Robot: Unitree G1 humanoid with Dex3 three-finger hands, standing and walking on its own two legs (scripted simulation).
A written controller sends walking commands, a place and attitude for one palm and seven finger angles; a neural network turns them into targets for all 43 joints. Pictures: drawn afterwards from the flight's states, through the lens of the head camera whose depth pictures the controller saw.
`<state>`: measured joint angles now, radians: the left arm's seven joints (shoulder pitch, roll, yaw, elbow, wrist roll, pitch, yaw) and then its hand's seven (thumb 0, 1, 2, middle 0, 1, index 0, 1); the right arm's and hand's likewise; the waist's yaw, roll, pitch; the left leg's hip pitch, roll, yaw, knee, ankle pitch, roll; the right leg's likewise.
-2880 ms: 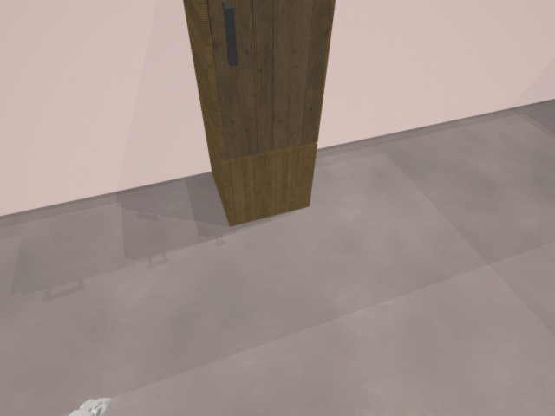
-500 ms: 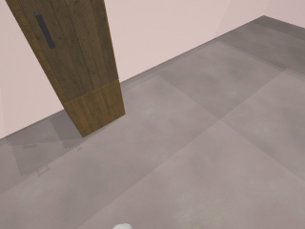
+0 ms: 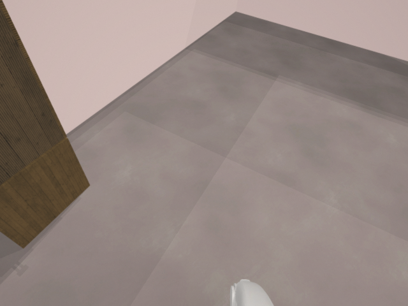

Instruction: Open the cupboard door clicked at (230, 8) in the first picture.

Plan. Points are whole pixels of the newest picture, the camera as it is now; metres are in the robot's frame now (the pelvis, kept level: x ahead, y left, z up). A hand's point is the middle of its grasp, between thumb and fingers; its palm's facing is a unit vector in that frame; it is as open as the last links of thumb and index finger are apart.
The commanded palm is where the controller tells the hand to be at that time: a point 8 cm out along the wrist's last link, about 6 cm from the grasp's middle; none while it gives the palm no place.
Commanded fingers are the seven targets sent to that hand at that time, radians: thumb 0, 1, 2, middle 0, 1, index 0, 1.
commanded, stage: walk to a spot facing it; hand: left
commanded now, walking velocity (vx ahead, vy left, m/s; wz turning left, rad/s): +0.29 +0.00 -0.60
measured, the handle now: out of the picture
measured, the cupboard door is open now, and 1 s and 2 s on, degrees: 0 0 0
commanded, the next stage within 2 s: turn to face it in 0.76 s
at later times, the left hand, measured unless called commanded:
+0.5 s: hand (152, 229) +0.33 +0.14 -0.16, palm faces -0.26 -0.93 -0.26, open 7.3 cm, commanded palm none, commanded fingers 0.00 0.90 0.90 -0.20 -0.30 -0.20 -0.30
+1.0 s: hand (171, 171) +0.53 +0.12 -0.17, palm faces -0.49 -0.85 -0.20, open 7.4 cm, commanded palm none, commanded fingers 0.00 0.90 0.90 -0.20 -0.30 -0.20 -0.30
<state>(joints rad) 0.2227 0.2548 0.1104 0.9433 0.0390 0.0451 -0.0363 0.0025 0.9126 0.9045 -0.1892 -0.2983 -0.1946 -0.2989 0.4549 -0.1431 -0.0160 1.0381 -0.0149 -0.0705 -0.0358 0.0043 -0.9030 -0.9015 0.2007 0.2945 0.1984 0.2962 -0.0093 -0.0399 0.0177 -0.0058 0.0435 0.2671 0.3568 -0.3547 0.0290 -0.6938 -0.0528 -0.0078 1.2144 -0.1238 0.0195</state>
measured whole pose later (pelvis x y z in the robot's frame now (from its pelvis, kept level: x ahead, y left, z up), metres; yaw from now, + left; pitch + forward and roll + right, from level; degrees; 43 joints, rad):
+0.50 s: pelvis +0.22 -0.04 -0.01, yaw -17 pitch +1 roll +0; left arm 0.24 0.21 0.07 0.98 0.02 -0.04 0.00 0.00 0.92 0.90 -0.20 -0.30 -0.20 -0.30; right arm 0.16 -0.17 -0.05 0.90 -0.02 -0.03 -0.01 0.00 -0.91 -0.90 0.20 0.29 0.20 0.30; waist -0.02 0.02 0.06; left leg -0.63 0.19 0.01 1.08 -0.28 -0.08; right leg -0.23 0.10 -0.02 0.49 -0.27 -0.11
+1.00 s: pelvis +0.36 -0.02 +0.00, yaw -33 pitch +0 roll -2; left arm 0.22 0.23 0.08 0.93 0.02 0.04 0.00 0.00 0.91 0.90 -0.19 -0.30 -0.20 -0.30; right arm 0.21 -0.18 -0.02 0.94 -0.03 -0.01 -0.02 0.00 -0.90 -0.90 0.20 0.29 0.20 0.30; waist 0.00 -0.02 0.07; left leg -0.23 0.13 0.22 0.50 -0.26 0.02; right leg -0.46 -0.06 -0.04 1.00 -0.38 0.05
